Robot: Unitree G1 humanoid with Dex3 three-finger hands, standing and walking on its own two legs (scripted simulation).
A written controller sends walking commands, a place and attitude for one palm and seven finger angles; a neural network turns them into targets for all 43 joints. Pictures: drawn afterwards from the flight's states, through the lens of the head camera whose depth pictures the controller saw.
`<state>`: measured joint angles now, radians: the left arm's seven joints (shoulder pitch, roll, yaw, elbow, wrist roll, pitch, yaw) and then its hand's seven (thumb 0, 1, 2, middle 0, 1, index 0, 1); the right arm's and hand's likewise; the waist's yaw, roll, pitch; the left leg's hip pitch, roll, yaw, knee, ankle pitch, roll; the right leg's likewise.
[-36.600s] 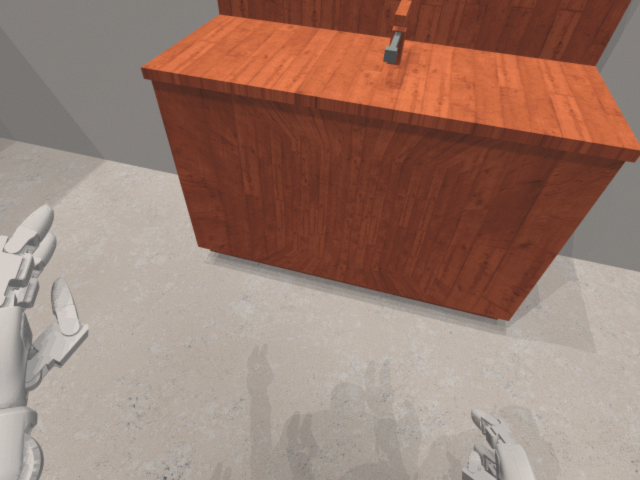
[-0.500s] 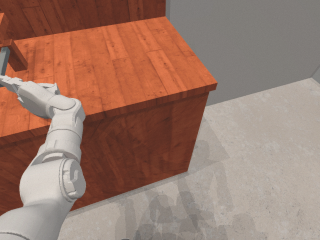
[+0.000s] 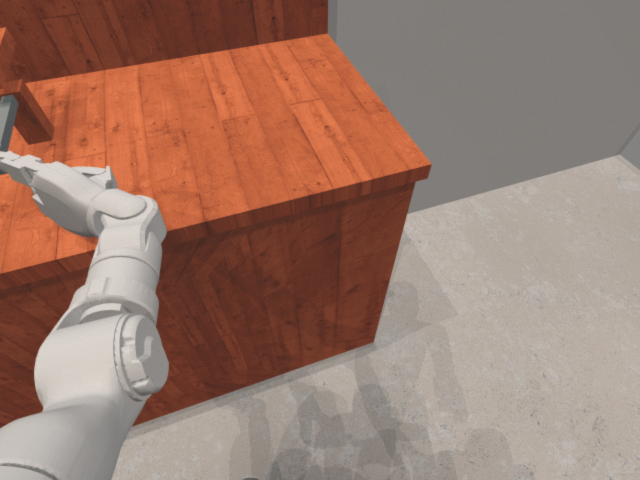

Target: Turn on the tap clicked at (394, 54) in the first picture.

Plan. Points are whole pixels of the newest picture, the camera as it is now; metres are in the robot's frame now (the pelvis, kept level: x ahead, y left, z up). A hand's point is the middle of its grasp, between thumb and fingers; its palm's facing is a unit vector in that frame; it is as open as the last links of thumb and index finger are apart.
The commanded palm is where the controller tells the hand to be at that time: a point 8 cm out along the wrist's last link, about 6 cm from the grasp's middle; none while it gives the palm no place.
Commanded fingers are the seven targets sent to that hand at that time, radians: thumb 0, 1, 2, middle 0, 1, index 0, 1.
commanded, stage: push the lever round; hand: left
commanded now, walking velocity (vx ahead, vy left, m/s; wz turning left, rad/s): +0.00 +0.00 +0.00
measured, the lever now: out of the picture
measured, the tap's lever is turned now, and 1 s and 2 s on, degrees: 0 1 0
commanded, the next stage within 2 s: none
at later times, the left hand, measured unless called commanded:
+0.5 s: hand (109, 175) +0.48 +0.25 +0.13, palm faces +0.86 -0.50 -0.13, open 8.5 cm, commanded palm +0.49 +0.25 +0.14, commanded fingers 0.00 0.90 0.90 -0.15 -0.15 -0.15 -0.15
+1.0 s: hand (112, 173) +0.48 +0.24 +0.13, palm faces +0.86 -0.49 -0.13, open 8.5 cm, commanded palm +0.48 +0.26 +0.14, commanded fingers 0.00 0.90 0.90 -0.15 -0.15 -0.15 -0.15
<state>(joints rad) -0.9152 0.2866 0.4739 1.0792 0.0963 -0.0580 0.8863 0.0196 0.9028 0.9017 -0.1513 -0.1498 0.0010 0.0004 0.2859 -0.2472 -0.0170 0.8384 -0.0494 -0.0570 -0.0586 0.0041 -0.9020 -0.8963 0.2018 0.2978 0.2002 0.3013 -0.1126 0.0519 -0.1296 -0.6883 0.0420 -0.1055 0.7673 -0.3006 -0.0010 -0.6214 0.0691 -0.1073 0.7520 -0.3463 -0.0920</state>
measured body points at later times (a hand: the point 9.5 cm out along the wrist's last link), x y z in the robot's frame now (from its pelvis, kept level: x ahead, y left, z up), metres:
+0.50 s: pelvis +0.00 +0.01 +0.00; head +0.04 +0.00 +0.45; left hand +0.43 +0.27 +0.14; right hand +0.03 -0.25 -0.14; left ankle +0.05 +0.17 -0.70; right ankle +0.01 -0.06 -0.70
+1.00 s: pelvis +0.01 +0.00 +0.00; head +0.05 -0.01 +0.45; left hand +0.43 +0.26 +0.14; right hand +0.05 -0.26 -0.13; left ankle +0.05 +0.17 -0.70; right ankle +0.01 -0.06 -0.70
